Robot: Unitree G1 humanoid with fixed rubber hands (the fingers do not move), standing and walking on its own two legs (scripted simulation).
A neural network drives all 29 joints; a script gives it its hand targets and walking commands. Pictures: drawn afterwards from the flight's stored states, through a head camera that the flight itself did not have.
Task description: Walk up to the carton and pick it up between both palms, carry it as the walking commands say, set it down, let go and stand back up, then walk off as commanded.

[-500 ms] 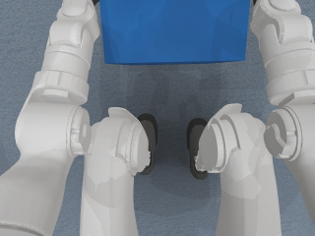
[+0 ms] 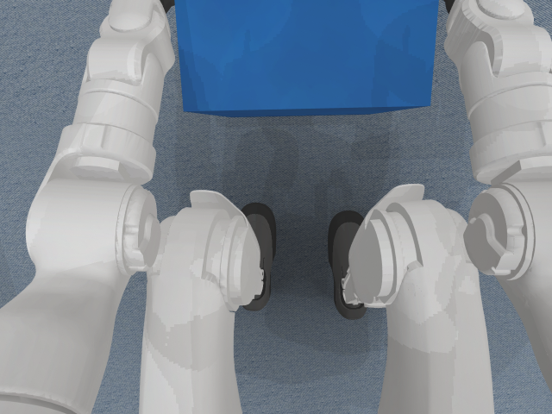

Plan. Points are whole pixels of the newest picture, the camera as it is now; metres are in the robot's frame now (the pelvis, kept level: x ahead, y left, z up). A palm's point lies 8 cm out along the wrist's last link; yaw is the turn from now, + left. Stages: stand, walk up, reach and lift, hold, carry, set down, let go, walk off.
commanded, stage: set down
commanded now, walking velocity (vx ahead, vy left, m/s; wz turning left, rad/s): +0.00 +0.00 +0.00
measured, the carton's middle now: out of the picture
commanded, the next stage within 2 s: none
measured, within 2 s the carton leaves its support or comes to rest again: neither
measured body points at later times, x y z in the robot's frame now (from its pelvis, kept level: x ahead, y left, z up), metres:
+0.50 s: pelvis +0.00 +0.00 -0.01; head +0.36 +0.00 +0.25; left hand +0.56 +0.17 -0.17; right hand +0.56 -0.17 -0.16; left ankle +0.13 +0.09 -0.33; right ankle +0.11 -0.09 -0.33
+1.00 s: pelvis +0.00 +0.00 -0.01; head +0.36 +0.00 +0.25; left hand +0.56 +0.17 -0.18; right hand +0.56 -0.17 -0.17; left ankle +0.13 +0.09 -0.33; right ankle +0.11 -0.09 -0.33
